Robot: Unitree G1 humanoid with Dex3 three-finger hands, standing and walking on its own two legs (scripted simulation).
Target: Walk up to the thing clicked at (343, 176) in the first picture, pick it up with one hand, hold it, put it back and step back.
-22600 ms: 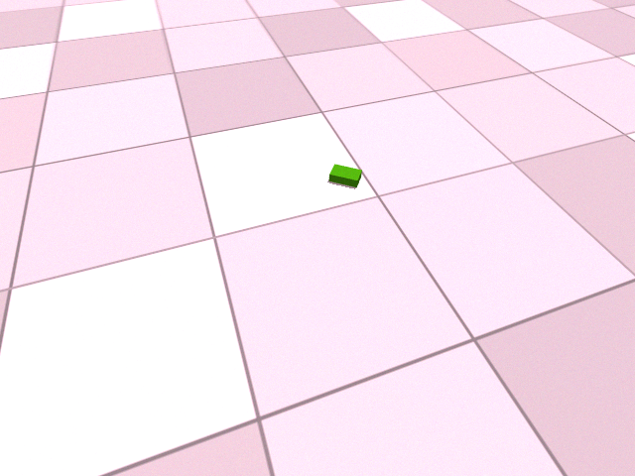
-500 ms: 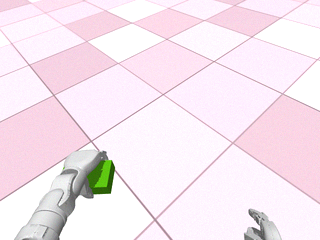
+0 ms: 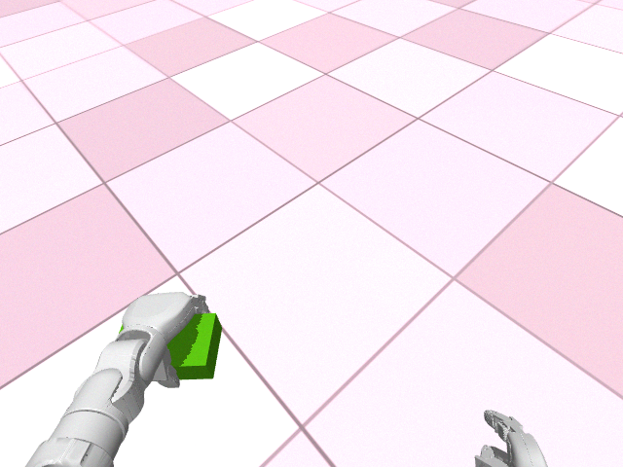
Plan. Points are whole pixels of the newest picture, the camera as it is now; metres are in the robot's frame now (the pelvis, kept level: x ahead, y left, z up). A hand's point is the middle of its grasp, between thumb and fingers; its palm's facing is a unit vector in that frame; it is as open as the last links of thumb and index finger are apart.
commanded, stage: hold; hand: left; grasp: from above
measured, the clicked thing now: (168, 346) +0.30 +0.24 -0.06
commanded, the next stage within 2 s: crouch in 0.06 s
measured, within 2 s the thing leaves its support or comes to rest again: neither
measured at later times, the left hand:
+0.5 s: hand (180, 365) +0.28 +0.23 -0.09, palm faces -0.47 -0.03 -0.88, open 11.0 cm
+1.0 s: hand (210, 379) +0.34 +0.25 -0.33, palm faces -0.42 +0.03 -0.90, open 11.0 cm
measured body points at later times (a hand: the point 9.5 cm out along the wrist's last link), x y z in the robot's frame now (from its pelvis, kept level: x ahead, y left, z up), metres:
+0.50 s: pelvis -0.01 +0.00 -0.01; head +0.03 -0.01 +0.43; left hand +0.30 +0.23 -0.04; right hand +0.13 -0.26 -0.13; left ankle +0.00 +0.13 -0.74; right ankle +0.01 -0.13 -0.74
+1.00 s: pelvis -0.07 +0.02 -0.21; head +0.10 +0.03 +0.21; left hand +0.36 +0.25 -0.28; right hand -0.02 -0.27 -0.33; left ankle +0.00 +0.13 -0.74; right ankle +0.01 -0.13 -0.74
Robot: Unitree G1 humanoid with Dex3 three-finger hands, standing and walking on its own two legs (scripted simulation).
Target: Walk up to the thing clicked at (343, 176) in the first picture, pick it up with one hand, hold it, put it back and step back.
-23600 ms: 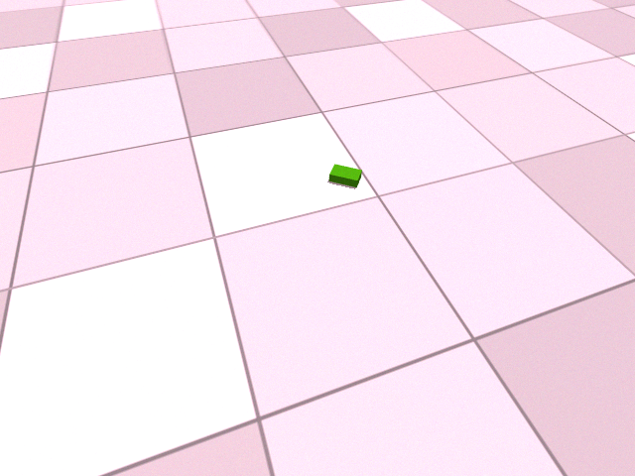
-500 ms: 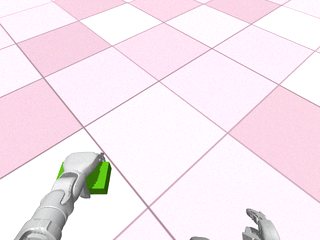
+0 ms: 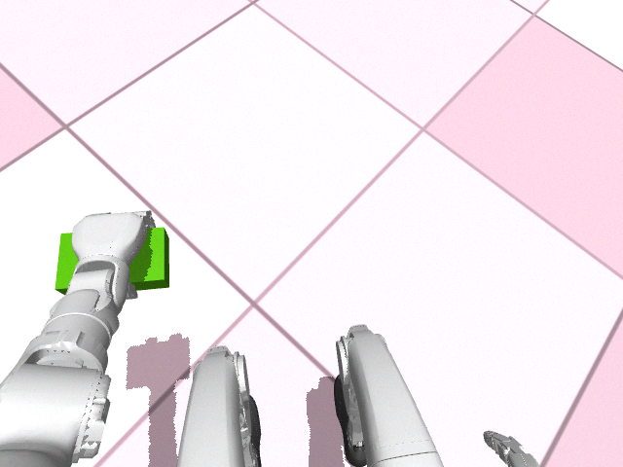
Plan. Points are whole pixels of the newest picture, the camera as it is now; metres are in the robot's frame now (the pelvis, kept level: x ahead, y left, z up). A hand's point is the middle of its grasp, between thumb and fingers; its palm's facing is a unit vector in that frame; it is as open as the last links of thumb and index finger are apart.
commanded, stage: crouch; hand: left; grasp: from above
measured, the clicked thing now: (117, 261) +0.42 +0.25 -0.15
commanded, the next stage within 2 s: lower in 1.12 s
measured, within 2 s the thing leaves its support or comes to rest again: neither
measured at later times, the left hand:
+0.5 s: hand (150, 280) +0.43 +0.25 -0.30, palm faces -0.44 -0.01 -0.90, open 11.0 cm
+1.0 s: hand (161, 284) +0.44 +0.25 -0.38, palm faces -0.47 -0.03 -0.88, open 11.0 cm
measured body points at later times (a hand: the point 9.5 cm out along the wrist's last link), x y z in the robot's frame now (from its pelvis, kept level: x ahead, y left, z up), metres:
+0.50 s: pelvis -0.01 -0.01 -0.14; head +0.22 +0.03 +0.25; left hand +0.45 +0.25 -0.25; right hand +0.06 -0.30 -0.25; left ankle +0.06 +0.11 -0.53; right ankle +0.08 -0.14 -0.53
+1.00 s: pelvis -0.02 -0.01 -0.21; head +0.22 +0.03 +0.17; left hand +0.46 +0.25 -0.33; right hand +0.01 -0.29 -0.32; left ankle +0.06 +0.11 -0.53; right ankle +0.08 -0.14 -0.53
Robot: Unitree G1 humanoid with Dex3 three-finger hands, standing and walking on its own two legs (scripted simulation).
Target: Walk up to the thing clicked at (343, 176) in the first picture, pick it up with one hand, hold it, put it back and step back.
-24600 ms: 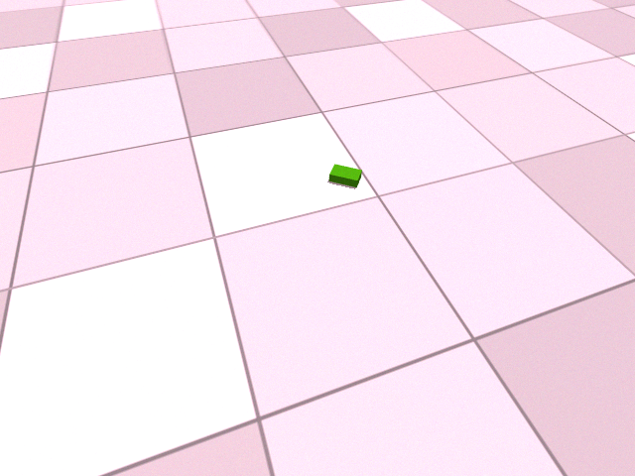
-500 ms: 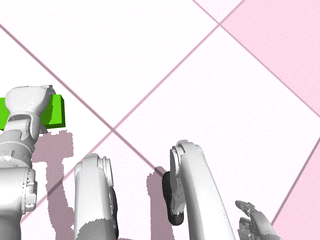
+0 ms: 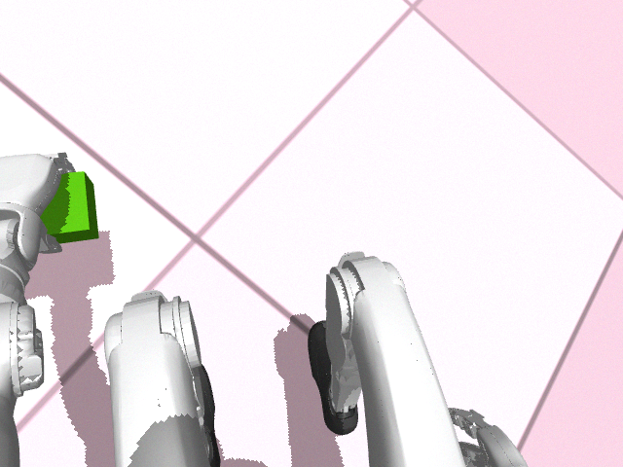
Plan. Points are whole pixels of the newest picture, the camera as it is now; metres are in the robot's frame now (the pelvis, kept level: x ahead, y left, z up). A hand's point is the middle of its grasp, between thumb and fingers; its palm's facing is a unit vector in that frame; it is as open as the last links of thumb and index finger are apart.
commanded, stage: crouch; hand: left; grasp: from above
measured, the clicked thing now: (32, 212) +0.46 +0.30 -0.19
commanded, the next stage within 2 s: lower in 0.12 s
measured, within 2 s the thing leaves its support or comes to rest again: neither
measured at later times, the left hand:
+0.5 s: hand (50, 219) +0.45 +0.29 -0.22, palm faces -0.49 -0.07 -0.87, open 11.0 cm
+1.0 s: hand (64, 217) +0.47 +0.29 -0.27, palm faces -0.47 -0.11 -0.88, open 11.0 cm
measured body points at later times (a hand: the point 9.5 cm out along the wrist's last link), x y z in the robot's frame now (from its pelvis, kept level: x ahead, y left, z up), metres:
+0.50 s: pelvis +0.00 +0.00 -0.03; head +0.25 +0.07 +0.34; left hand +0.47 +0.29 -0.17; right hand +0.05 -0.28 -0.13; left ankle +0.08 +0.12 -0.32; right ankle +0.10 -0.13 -0.32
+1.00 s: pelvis +0.01 +0.00 -0.06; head +0.27 +0.08 +0.30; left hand +0.49 +0.29 -0.22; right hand +0.03 -0.27 -0.14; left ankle +0.08 +0.12 -0.32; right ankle +0.10 -0.13 -0.32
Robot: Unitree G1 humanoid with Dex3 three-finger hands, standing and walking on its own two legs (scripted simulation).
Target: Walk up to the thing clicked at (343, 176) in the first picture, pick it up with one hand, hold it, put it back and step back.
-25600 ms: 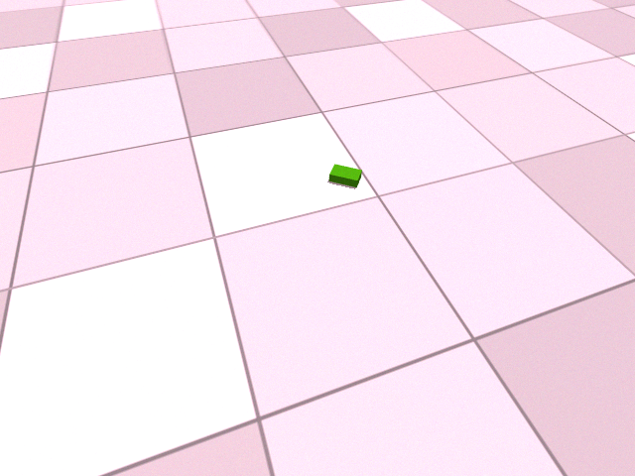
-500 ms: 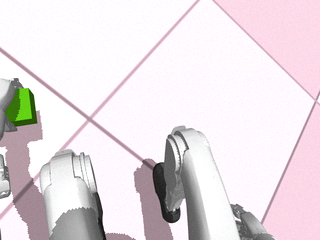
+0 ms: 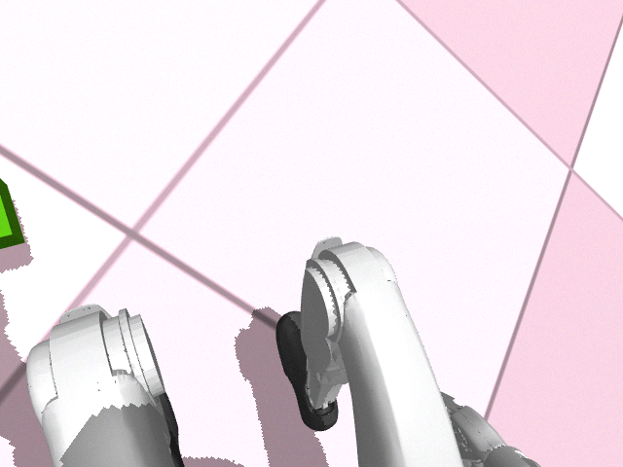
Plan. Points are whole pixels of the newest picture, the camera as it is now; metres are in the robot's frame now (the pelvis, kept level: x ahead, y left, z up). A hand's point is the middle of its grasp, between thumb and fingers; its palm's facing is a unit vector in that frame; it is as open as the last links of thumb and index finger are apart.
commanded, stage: rest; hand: left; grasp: from above
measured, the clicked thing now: out of the picture +0.44 +0.33 -0.23
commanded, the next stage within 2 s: open in 1.02 s
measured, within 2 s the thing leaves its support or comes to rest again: neither
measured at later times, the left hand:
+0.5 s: hand out of the picture +0.44 +0.31 -0.24, palm faces -0.44 -0.13 -0.89, open 11.0 cm
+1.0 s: hand out of the picture +0.44 +0.31 -0.25, palm faces -0.45 -0.13 -0.88, open 11.0 cm
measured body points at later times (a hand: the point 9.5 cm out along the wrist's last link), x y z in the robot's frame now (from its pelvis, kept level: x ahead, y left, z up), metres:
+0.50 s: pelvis +0.00 +0.01 -0.01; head +0.26 +0.12 +0.34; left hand +0.46 +0.32 -0.19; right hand +0.05 -0.26 -0.07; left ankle +0.06 +0.12 -0.26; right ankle +0.11 -0.13 -0.26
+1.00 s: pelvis +0.00 +0.01 -0.01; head +0.26 +0.12 +0.33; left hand +0.46 +0.31 -0.20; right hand +0.04 -0.26 -0.06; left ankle +0.06 +0.12 -0.26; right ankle +0.11 -0.13 -0.26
